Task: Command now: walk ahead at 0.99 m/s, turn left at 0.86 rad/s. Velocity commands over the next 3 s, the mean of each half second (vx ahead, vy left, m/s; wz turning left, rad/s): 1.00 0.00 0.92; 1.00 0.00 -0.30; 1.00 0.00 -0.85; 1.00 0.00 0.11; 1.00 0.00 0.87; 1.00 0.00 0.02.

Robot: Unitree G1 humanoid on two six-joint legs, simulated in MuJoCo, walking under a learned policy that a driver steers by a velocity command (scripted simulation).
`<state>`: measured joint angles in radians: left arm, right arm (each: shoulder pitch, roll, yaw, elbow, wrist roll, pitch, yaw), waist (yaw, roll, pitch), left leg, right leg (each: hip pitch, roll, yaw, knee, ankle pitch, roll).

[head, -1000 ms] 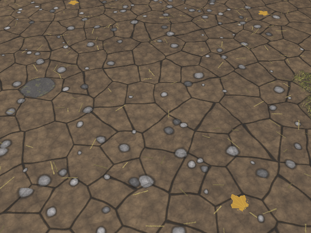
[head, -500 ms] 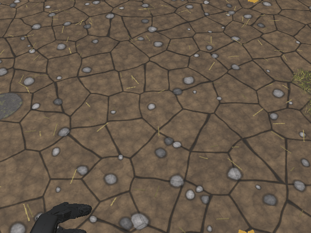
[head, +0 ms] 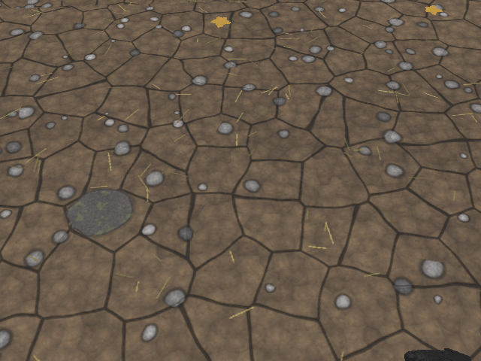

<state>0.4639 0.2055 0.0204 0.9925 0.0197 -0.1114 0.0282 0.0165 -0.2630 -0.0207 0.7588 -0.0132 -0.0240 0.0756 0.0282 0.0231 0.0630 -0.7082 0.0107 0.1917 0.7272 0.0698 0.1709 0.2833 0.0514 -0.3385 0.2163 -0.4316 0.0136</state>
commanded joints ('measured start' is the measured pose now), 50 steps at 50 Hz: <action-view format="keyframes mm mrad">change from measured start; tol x64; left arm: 1 -148 280 64 -122 12 27 35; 50 -167 116 47 -286 9 91 -84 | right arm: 1 412 -153 -54 63 2 3 -16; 50 296 -98 -29 -59 -19 -87 -83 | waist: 1 -286 -156 -163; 50 -46 95 -19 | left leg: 1 570 -117 12 5 -126 62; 6 968 253 -1009 -526 -575 320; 19 542 -7 -577 -472 177 67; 26 -34 -106 -363 728 -465 -47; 50 667 288 -417 -531 -348 -60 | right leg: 1 -242 -296 56 505 1625 -11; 4 -1005 3 236 1520 -70 -2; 23 -178 -66 369 331 281 -15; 25 154 -504 1195 76 -246 -164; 37 -743 -176 632 -140 277 -213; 50 -1102 -166 404 1043 161 -87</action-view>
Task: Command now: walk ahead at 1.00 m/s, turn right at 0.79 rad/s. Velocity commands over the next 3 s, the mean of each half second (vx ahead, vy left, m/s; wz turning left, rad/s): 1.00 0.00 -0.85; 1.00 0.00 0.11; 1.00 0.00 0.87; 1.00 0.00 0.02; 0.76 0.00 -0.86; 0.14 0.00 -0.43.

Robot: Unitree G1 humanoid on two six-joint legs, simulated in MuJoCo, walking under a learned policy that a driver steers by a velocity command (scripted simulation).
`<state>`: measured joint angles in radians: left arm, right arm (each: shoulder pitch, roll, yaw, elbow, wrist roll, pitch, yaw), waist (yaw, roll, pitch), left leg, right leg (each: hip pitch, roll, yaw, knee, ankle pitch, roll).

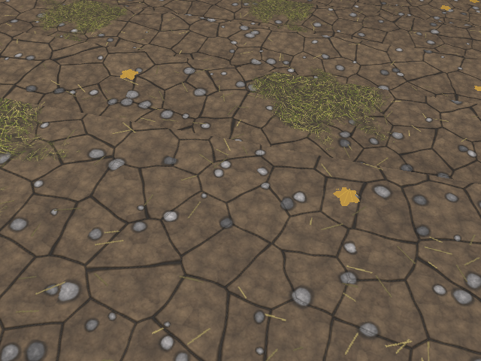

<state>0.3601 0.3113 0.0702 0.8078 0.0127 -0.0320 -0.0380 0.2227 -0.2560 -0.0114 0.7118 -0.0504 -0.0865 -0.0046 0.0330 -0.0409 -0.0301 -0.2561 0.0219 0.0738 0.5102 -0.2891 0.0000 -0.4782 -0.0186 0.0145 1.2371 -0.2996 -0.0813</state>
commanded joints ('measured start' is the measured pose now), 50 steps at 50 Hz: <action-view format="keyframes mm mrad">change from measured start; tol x32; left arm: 1 -105 3 -5 -120 17 22 -23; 9 -364 11 -38 -234 14 25 -69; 16 67 362 81 -132 16 45 13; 38 90 49 -24 -81 12 -73 32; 50 -400 29 -96 -285 19 -38 -2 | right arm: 1 108 -92 -38 8 27 -34 2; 31 -267 -86 11 -175 24 20 38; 37 394 -336 -101 15 -2 28 -18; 50 221 -204 -91 58 64 1 23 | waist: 1 -47 144 88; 16 72 -237 -325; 25 -45 84 147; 36 -264 -26 -177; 38 -145 357 -310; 50 -63 89 125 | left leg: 1 224 270 -240 -324 119 106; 7 146 175 131 -419 447 56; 12 274 224 184 40 1350 35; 13 192 234 160 312 1304 46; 15 -329 -18 126 1087 -199 2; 16 -598 -69 -104 1229 -217 -15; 29 -194 68 -21 137 509 9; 35 79 -83 23 29 163 108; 38 654 290 -963 -196 -197 340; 50 -162 16 -423 -406 224 247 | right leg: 1 -369 -104 45 20 42 8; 12 206 110 -208 -475 197 -122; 14 664 111 -69 -565 94 -179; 16 970 -224 747 -813 5 -409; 24 134 -42 352 -1079 259 -261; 31 395 -51 225 -1110 663 -137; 35 599 -95 139 -621 1216 -71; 38 -171 188 78 258 -142 7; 50 75 -14 -22 -560 369 114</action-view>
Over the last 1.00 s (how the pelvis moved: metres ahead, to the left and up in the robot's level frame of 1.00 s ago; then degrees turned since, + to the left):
0.86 0.19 0.02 16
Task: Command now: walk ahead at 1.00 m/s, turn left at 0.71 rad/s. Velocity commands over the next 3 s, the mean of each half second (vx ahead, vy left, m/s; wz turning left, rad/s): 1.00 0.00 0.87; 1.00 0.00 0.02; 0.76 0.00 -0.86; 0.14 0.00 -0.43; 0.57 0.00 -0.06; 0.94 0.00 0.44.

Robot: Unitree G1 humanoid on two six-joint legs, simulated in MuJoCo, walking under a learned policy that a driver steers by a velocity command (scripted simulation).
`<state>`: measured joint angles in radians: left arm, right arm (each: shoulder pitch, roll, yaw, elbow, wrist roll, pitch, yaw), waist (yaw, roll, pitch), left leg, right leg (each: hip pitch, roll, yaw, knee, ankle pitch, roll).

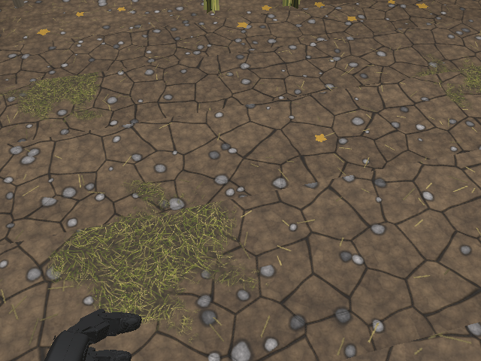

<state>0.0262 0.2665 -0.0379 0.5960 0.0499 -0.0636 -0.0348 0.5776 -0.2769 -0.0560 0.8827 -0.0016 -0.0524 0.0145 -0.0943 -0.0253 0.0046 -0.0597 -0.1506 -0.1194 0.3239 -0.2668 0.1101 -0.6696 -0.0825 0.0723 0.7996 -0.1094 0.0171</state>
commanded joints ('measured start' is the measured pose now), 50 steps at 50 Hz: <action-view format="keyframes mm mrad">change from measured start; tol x64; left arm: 1 -82 82 14 -78 -22 -6 0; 46 123 55 87 197 -30 35 -19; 50 913 215 189 432 -46 61 -7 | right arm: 1 -115 -192 -51 -108 23 -37 7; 50 -569 -236 -55 -38 24 -66 -40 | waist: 1 49 72 78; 50 601 46 -227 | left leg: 1 -320 203 -243 -211 275 127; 6 -97 199 -232 165 747 54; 10 -704 109 4 1082 -118 -7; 22 -784 236 118 604 509 19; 35 824 512 -127 427 1414 151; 40 -173 540 -214 -24 231 219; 47 -265 334 286 -62 754 -4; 50 -458 244 346 1014 943 -84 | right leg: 1 292 59 -78 -147 223 10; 10 991 -364 726 -469 -510 -214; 25 382 -93 -330 -506 -74 -39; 31 611 -135 -331 245 579 -63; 34 -87 112 -36 1167 -715 -95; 37 -308 8 52 791 -304 -146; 50 1083 126 -161 153 100 -305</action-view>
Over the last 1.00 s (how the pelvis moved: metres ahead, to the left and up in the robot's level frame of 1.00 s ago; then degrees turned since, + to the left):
0.89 -0.23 0.01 -20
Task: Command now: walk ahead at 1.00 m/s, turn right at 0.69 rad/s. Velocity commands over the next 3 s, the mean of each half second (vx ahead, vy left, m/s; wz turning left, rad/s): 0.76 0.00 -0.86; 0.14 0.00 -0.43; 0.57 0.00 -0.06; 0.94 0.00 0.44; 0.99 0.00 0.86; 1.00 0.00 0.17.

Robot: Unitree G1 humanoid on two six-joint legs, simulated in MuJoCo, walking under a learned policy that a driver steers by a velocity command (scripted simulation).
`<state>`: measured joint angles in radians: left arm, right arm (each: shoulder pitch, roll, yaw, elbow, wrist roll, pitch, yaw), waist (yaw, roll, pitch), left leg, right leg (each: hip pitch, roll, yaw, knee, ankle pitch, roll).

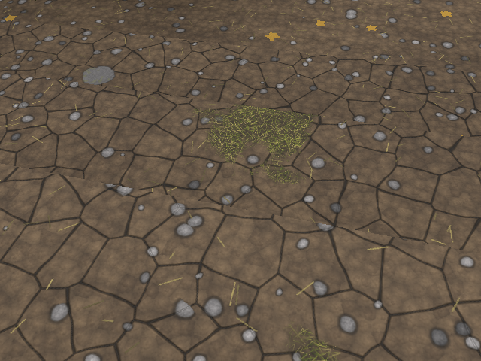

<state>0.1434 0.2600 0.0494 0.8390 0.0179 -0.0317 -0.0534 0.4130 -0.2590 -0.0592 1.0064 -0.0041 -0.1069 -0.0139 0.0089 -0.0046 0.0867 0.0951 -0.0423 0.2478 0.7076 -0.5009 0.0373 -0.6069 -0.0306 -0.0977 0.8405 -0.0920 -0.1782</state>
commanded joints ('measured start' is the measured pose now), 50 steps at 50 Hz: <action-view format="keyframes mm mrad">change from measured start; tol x64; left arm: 1 677 230 97 184 -38 53 11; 50 -5 54 -13 -128 8 21 51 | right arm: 1 -383 -123 -26 -175 -2 -9 6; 50 -30 -28 38 -282 4 181 -3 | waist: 1 404 -364 -186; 50 -44 -111 -235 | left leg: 1 -838 -84 -44 1126 50 -40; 21 31 116 -349 -637 1323 -45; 24 612 526 -443 31 2242 -5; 27 382 638 -703 -201 1073 243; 37 -376 204 -180 -76 1113 47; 40 -682 23 -259 704 -276 -29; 50 -359 52 -242 90 125 -61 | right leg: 1 945 48 187 -132 -100 -159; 3 876 -245 919 -560 -355 -307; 15 275 91 472 -291 -113 -63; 25 -512 93 177 1154 -797 128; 37 452 131 49 -262 105 56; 40 924 -433 601 -202 1337 -286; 50 280 -109 274 -490 366 -47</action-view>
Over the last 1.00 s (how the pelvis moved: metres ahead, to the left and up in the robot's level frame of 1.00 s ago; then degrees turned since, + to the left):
0.88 0.23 -0.22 24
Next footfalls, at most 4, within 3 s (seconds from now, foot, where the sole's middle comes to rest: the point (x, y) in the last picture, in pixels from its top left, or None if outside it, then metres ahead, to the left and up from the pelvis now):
0.46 left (257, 335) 0.59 0.03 -0.90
0.76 right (334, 302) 0.70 -0.21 -0.90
1.12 left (267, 283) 0.77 0.00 -0.90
1.60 right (377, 272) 0.80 -0.37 -0.90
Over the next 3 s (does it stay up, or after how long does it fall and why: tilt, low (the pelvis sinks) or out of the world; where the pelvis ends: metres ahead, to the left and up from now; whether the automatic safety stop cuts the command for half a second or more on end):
stays up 1.83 -0.52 -0.45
